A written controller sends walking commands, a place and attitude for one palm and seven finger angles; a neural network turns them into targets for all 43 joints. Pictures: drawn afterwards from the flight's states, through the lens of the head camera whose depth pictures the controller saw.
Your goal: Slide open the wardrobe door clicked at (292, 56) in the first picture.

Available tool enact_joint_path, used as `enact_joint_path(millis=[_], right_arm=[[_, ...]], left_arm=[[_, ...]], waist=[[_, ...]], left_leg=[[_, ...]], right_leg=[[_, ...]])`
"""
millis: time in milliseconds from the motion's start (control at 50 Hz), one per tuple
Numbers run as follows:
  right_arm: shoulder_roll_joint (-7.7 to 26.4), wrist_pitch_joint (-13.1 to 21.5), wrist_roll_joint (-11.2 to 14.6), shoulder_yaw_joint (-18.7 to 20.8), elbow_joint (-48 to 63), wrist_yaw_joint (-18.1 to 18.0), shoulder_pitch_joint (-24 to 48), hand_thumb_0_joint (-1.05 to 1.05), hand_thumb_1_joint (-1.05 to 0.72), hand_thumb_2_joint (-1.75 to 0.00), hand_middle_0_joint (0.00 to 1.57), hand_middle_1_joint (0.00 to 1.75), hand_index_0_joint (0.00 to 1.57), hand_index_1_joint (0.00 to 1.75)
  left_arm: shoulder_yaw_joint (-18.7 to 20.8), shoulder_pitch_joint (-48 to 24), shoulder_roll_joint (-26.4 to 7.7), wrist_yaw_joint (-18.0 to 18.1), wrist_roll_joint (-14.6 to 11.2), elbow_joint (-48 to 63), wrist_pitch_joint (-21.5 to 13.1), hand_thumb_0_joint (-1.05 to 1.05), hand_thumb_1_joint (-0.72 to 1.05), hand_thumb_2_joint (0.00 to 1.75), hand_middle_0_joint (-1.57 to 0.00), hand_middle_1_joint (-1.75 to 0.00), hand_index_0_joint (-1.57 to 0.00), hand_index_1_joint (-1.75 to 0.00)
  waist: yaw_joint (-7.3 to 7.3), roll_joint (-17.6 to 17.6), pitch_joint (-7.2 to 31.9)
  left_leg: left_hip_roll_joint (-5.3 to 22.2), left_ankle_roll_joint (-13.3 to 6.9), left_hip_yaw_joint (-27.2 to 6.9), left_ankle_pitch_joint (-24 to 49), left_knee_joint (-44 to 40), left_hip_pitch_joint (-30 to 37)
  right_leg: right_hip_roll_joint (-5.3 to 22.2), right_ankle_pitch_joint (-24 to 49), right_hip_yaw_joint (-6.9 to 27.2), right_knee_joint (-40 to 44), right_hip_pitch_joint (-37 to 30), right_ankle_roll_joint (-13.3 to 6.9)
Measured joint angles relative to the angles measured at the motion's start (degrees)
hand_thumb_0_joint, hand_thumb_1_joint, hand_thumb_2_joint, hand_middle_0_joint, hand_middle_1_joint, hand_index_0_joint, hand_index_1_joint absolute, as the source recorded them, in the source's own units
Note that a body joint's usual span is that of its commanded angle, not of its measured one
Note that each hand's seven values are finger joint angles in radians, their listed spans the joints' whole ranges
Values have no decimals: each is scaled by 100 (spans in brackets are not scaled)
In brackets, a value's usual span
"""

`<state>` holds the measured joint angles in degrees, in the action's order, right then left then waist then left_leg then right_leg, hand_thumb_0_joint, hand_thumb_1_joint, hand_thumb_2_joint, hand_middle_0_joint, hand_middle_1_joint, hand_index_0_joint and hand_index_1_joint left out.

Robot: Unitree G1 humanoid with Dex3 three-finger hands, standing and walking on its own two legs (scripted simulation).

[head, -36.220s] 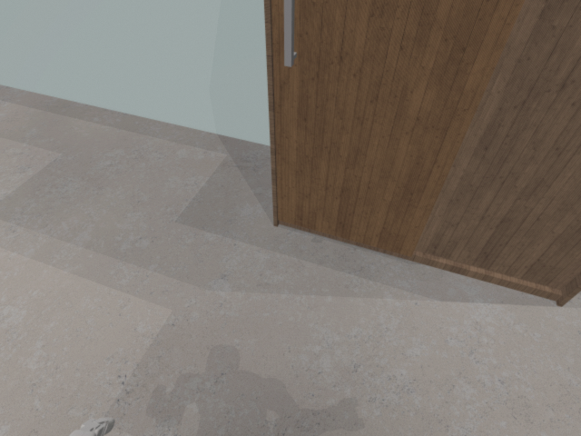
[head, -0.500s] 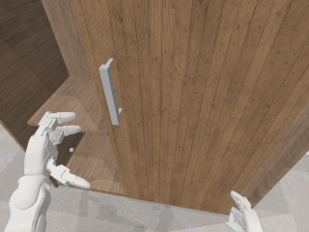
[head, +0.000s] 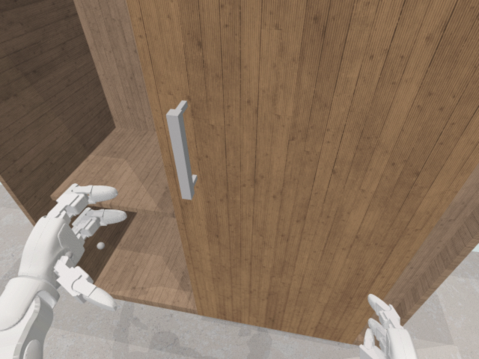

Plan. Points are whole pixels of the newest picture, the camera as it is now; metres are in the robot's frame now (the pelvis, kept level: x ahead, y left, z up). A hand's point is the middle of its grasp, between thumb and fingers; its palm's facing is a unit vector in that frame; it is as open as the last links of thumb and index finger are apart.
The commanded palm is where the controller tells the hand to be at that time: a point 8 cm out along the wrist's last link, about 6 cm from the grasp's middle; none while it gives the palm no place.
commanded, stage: draw the hand back to the body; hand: left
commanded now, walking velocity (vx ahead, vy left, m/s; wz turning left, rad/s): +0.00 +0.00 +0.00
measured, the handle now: (185, 152) +0.45 +0.17 +0.14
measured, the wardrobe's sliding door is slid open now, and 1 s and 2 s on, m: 0.49 0.49 0.49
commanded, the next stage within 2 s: step back with the hand held close in 1.10 s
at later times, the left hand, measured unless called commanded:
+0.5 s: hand (74, 229) +0.23 +0.27 +0.16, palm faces +0.40 -0.85 -0.33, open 11.0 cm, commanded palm +0.18 +0.30 +0.17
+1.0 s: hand (68, 229) +0.22 +0.27 +0.17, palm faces +0.44 -0.83 -0.35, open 7.5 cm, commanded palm +0.17 +0.30 +0.18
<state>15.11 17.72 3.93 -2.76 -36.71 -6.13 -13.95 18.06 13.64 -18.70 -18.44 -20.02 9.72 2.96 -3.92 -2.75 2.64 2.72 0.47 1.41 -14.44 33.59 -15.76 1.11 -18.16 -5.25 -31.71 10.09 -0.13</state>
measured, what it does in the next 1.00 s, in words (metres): stands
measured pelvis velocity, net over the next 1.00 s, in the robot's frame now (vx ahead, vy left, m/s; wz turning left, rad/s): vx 0.03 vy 0.01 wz -0.03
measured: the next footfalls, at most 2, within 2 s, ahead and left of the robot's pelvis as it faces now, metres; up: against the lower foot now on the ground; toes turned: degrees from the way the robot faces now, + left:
none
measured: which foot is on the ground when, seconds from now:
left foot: down 0.00-1.00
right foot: down 0.00-1.00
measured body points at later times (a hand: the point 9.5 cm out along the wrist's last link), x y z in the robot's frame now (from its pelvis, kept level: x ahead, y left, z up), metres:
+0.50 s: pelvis +0.02 +0.02 +0.01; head +0.00 +0.01 +0.46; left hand +0.20 +0.31 +0.18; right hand +0.20 -0.20 -0.07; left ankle +0.04 +0.12 -0.73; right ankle -0.01 -0.12 -0.73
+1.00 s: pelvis +0.03 +0.01 +0.01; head +0.00 +0.00 +0.46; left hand +0.19 +0.31 +0.19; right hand +0.22 -0.21 -0.06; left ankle +0.04 +0.12 -0.73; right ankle -0.01 -0.12 -0.73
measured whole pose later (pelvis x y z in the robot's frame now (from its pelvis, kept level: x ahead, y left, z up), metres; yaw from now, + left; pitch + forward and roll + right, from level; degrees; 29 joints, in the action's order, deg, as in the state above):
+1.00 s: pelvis +0.03 +0.01 +0.01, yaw -2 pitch -5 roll +0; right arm 12.4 7.2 -0.9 -1.2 -37.4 -4.5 -10.6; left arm 18.7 25.0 -19.1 5.5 -4.4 22.0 -3.4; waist -5.2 -2.5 -1.1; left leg 1.9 -0.1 3.7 -12.3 23.3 -5.9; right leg 1.4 -14.6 -3.3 -20.4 0.6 0.8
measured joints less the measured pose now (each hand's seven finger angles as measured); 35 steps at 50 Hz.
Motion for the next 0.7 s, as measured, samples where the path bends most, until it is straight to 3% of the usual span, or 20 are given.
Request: enact_joint_path(millis=[40,100,160,260,400,700], right_arm=[[-27,31,-6,-23,-24,-12,31,2,-90,-90,20,30,20,30],[-107,-26,-179,-20,-77,3,153,2,-90,-90,20,30,20,30],[-181,-183,-279,-14,-76,46,248,1,-90,-90,20,30,20,30],[-238,-440,-386,0,-149,75,258,1,-90,-90,20,30,20,30],[-290,-689,-450,21,-265,100,235,1,-90,-90,21,30,20,30],[-256,-987,-466,142,-64,206,312,1,-90,-90,20,30,20,30]], left_arm=[[23,-34,-31,-5,7,33,-10,-2,-52,21,-26,-114,-25,-113],[-77,49,-110,847,628,284,-270,-2,-47,24,-26,-110,-25,-110],[-144,233,-46,1596,1041,485,-535,-1,-39,28,-25,-106,-24,-105],[-323,532,68,2173,1407,678,-704,-1,-23,35,-25,-97,-24,-96],[-291,762,15,2394,1576,872,-741,-1,1,47,-24,-83,-23,-82],[34,1152,-109,2380,1582,1253,-680,0,55,73,-22,-51,-22,-50]], waist=[[-7,16,-21],[-6,27,-133],[-5,50,-270],[-53,59,-412],[-86,54,-449],[-94,50,-364]], left_leg=[[-5,-4,-6,18,-24,23],[21,-1,19,74,-147,134],[20,-12,76,159,-326,251],[-45,-58,155,249,-599,473],[-112,-100,227,258,-834,762],[-124,-101,291,182,-973,953]], right_leg=[[3,19,-7,30,-29,3],[-31,122,19,212,-149,6],[-36,233,71,393,-243,19],[21,322,136,620,-423,66],[80,356,195,859,-693,119],[88,331,253,1049,-882,141]])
